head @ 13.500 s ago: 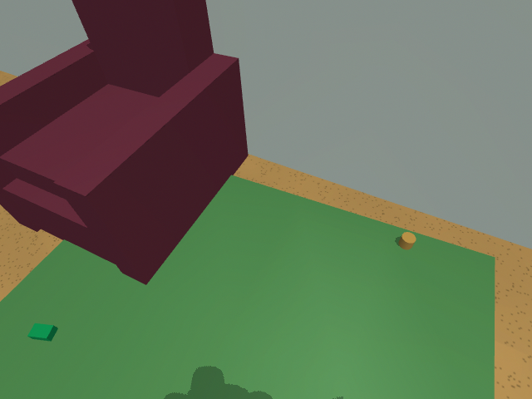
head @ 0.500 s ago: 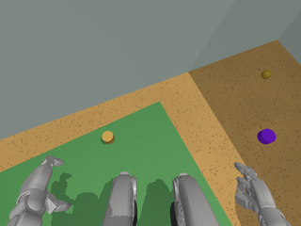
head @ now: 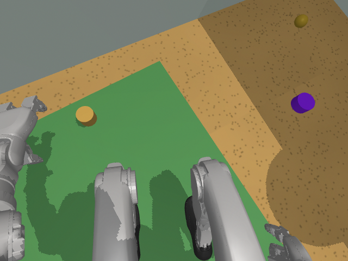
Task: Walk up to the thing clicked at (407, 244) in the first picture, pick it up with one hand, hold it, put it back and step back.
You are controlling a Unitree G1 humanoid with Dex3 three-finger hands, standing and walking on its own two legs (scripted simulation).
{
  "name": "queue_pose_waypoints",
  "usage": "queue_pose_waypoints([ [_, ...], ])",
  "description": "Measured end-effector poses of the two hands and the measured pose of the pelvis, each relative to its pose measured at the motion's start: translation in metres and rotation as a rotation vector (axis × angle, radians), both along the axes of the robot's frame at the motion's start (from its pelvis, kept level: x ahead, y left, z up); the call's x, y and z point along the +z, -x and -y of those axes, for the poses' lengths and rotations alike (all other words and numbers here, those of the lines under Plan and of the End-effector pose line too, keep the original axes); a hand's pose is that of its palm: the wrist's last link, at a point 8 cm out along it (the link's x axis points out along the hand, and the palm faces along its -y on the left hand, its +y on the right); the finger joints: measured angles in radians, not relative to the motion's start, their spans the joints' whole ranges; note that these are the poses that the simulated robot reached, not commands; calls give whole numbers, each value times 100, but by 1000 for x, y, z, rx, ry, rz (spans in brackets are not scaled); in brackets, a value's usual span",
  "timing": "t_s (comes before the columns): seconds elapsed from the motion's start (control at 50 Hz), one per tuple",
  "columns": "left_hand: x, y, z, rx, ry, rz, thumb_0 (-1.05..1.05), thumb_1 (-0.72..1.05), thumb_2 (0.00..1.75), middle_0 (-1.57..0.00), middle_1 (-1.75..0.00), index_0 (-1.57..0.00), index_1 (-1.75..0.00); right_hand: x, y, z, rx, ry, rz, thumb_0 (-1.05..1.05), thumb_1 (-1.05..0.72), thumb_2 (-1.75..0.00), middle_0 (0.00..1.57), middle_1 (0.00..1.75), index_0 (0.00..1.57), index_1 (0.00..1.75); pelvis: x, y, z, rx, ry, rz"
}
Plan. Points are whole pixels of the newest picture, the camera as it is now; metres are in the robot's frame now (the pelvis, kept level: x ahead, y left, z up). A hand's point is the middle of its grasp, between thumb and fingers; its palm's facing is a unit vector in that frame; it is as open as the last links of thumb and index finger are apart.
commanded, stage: rise first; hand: left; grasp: from above
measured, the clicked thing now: (86, 116) +0.53 +0.28 -0.37
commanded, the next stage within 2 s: none
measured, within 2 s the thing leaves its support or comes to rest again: neither
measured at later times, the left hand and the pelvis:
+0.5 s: hand (46, 122) +0.46 +0.34 -0.21, palm faces -0.45 -0.05 -0.89, open 13.5 cm; pelvis +0.01 +0.01 -0.05, yaw -4 degrees
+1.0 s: hand (55, 116) +0.49 +0.33 -0.24, palm faces -0.46 -0.06 -0.89, open 14.2 cm; pelvis +0.01 +0.01 -0.06, yaw -5 degrees
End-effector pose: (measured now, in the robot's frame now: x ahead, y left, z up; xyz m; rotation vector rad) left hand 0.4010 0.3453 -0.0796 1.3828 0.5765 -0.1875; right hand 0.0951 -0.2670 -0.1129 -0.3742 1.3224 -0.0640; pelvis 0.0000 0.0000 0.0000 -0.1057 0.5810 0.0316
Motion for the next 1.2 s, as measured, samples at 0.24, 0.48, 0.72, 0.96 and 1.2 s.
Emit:
queue_pose_waypoints([
  [0.24,-41,-38,1,-134,-76,2,0,-41,92,-18,-90,-18,-91,-13,34,1,-29,65,-119,0,-89,-90,21,30,21,30,-32,-3,-7,-10,32,-6],
  [0.48,-69,-62,4,-134,-98,15,0,-42,91,-19,-91,-19,-91,-29,21,-3,9,59,-130,0,-91,-90,21,30,21,30,-48,-9,-7,-29,45,-14],
  [0.72,-86,-77,7,-117,-93,8,0,-49,96,-12,-99,-13,-99,-33,19,-8,22,54,-142,0,-92,-91,21,30,21,30,-54,-13,-8,-42,57,-16],
  [0.96,-101,-90,12,-126,-88,7,0,-54,101,-8,-103,-8,-103,-32,36,-6,15,68,-194,0,-92,-90,21,30,21,30,-62,-15,-9,-48,67,-13],
  [1.2,-111,-95,20,-130,-88,5,0,-56,103,-8,-102,-8,-103,-37,46,-8,12,55,-212,0,-92,-90,20,30,21,30,-69,-14,-8,-55,68,-4],
])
